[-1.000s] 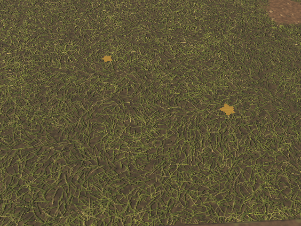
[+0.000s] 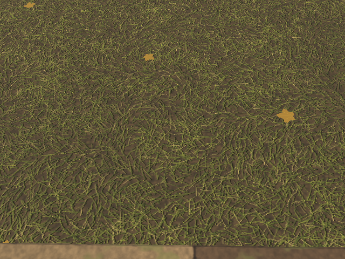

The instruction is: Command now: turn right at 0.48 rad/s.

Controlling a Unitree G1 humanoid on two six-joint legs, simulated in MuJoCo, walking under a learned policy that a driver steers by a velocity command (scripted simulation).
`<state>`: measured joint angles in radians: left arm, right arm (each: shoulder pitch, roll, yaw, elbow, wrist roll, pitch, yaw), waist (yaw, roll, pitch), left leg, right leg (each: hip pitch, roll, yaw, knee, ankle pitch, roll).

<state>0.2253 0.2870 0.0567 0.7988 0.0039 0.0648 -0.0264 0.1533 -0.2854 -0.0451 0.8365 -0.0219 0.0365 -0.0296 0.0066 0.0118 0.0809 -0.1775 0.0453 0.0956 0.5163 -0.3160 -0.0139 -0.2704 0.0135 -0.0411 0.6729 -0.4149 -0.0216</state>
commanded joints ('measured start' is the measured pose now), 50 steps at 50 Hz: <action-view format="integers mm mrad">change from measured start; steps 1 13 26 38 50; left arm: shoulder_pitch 59 57 3 -24 -43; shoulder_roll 99 169 92 88 161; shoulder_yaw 27 46 -8 -9 -2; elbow -53 -73 -43 -7 -65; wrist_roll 15 -3 27 4 30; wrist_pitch -30 -37 -38 -48 -55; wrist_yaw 9 29 46 68 74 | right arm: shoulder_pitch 20 -22 24 60 25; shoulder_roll -156 -106 -60 -193 -177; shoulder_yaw -44 -25 5 -33 -69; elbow -34 -80 -53 -30 -48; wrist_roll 1 0 17 14 -3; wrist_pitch -8 13 3 -14 16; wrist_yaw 6 14 5 23 24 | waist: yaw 29 14 4 -17 -30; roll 13 -104 -107 148 -91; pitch -103 -93 -114 -104 -55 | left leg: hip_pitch -63 -390 -25 92 -306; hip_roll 159 -36 -56 144 -125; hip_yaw -60 -144 -117 -565 -226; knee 129 485 48 -165 519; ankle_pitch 252 -45 -16 493 -206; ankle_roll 78 -33 19 215 19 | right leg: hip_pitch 160 230 66 -71 66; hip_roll -4 -168 -150 83 -352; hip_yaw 71 394 409 92 427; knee -302 -366 -334 -40 -456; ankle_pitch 230 534 489 -49 341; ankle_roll -34 -200 -164 11 -217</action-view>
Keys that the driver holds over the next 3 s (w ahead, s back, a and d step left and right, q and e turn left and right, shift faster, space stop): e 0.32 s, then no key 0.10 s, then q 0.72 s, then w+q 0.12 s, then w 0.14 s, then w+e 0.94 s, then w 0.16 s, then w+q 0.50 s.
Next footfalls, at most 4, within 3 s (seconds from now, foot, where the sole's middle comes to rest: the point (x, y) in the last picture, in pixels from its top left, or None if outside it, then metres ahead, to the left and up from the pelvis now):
0.02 right None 0.03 -0.09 -0.77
0.58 left None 0.08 0.09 -0.77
0.94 right None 0.02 -0.11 -0.77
1.44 left None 0.08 0.12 -0.77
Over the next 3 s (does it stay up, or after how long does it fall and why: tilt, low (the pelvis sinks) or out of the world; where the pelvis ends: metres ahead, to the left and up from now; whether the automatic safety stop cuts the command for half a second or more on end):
stays up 0.83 0.00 -0.01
